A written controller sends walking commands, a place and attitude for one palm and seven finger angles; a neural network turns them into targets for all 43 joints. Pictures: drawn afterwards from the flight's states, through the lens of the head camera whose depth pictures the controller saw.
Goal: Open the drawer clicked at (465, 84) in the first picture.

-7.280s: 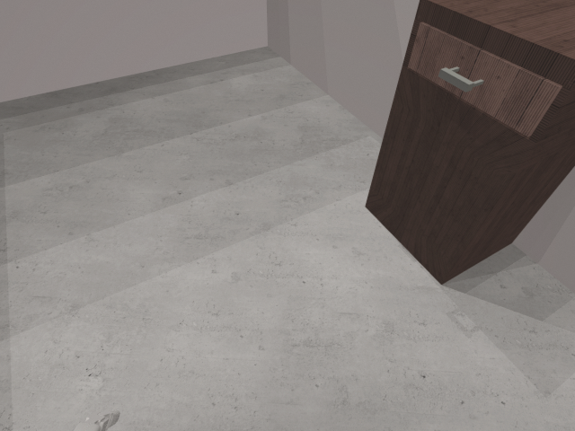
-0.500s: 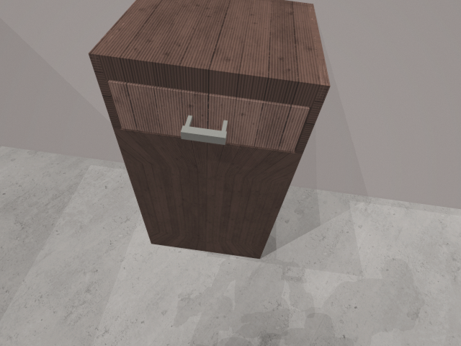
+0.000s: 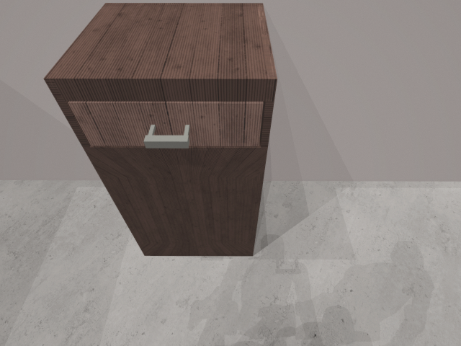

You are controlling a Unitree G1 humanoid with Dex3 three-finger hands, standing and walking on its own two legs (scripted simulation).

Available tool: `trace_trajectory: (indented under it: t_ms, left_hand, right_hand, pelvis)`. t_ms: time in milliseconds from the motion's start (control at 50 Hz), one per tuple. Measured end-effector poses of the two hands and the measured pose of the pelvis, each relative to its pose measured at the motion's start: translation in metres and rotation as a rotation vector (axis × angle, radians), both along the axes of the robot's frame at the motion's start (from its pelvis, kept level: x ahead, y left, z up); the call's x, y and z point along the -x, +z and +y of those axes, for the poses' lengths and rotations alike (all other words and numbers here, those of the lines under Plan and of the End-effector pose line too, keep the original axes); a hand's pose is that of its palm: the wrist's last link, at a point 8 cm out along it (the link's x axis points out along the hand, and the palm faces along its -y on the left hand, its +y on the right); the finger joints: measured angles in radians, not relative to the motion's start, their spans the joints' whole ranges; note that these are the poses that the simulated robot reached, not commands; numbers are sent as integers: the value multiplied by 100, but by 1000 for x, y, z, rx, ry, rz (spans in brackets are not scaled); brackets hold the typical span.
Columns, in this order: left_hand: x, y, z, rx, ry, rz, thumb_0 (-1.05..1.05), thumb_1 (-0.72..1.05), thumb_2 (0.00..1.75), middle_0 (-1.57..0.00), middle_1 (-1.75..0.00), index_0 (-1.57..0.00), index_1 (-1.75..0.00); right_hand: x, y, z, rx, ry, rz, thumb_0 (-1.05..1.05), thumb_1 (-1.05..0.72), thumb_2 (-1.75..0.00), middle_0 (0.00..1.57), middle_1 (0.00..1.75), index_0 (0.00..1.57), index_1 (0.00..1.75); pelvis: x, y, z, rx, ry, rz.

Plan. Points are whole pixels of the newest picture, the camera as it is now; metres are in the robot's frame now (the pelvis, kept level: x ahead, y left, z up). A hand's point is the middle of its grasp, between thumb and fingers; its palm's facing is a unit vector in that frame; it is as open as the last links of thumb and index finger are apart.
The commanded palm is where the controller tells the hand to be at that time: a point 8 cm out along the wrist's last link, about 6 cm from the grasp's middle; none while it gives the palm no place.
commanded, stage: come to a stop and stand still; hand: left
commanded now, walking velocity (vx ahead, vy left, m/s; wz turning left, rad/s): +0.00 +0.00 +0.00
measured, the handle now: (168, 135) +0.58 +0.16 +0.01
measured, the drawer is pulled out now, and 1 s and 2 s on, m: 0.00 0.00 0.00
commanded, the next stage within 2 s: look again from close up in 0.48 s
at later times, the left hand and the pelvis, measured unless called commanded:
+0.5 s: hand out of the picture -0.01 +0.12 -0.17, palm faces +0.08 -0.98 -0.18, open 7.3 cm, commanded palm none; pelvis +0.01 -0.04 +0.00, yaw +2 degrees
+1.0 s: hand out of the picture +0.01 +0.19 -0.18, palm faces +0.03 -0.98 -0.18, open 7.4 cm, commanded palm none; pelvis +0.00 +0.02 +0.00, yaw +0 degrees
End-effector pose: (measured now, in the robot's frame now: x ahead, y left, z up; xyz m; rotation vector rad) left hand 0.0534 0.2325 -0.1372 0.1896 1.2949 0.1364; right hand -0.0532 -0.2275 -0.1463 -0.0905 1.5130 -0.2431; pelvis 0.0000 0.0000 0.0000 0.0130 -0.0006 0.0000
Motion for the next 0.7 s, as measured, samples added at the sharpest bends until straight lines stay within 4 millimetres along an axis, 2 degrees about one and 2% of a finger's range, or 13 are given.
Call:
trace_trajectory:
  t_ms: [60,160,240,340,520,620,700]
  left_hand:
    - [-6,10,-15,-19,2,-41,0,93,90,-20,-29,-20,-30]
    - [-5,11,-31,-22,26,-68,-1,94,90,-20,-30,-20,-30]
    - [6,5,-37,-19,62,-48,-1,95,90,-20,-30,-20,-30]
    - [31,1,-44,-9,81,30,-1,95,90,-20,-30,-20,-30]
    - [76,-3,-65,44,121,163,0,92,90,-20,-30,-20,-30]
    - [84,-4,-70,54,119,176,0,91,90,-20,-30,-20,-30]
    - [86,-5,-62,62,84,160,0,90,90,-20,-30,-20,-30]
  right_hand:
    - [5,-5,-6,-38,7,19,1,-91,-90,20,30,19,30]
    - [-8,-9,-11,-65,39,-9,1,-91,-90,20,30,19,30]
    - [-23,-10,-13,-71,64,-34,1,-91,-90,20,30,19,30]
    - [-43,-7,-17,-70,84,-67,1,-91,-90,20,30,19,30]
    - [-62,-3,-30,-31,115,-66,1,-91,-90,20,30,19,30]
    - [-72,0,-31,-18,123,-83,1,-91,-90,20,30,19,30]
    - [-88,2,-24,0,119,-162,1,-92,-90,20,30,19,30]
  pelvis:
    - [-2,3,-12,7,14,-8]
    - [-3,3,-27,14,28,-18]
    - [-4,1,-35,15,37,-29]
    - [-5,2,-42,11,29,-29]
    - [-11,4,-41,11,30,-23]
    - [-13,4,-37,16,20,-10]
    - [-8,2,-23,29,6,-3]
